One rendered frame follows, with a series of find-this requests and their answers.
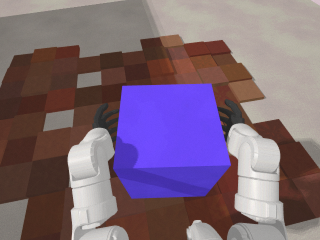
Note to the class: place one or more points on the robot right hand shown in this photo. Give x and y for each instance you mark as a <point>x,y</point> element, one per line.
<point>235,117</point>

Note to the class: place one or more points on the robot left upper arm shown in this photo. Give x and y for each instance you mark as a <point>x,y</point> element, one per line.
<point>105,233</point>

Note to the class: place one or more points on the right robot forearm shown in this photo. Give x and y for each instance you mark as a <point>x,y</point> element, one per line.
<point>259,173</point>

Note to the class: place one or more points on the robot left hand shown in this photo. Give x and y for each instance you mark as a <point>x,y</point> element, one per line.
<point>100,120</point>

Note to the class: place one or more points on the robot right upper arm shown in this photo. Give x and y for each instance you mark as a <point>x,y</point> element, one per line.
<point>249,231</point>

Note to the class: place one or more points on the carton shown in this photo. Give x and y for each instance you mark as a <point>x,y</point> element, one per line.
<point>170,142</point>

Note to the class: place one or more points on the robot right shin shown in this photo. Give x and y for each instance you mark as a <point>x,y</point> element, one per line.
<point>196,221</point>

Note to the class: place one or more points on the left robot forearm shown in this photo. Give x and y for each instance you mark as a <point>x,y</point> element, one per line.
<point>89,173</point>

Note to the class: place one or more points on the robot right thigh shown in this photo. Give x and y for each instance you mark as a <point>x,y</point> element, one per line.
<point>202,231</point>

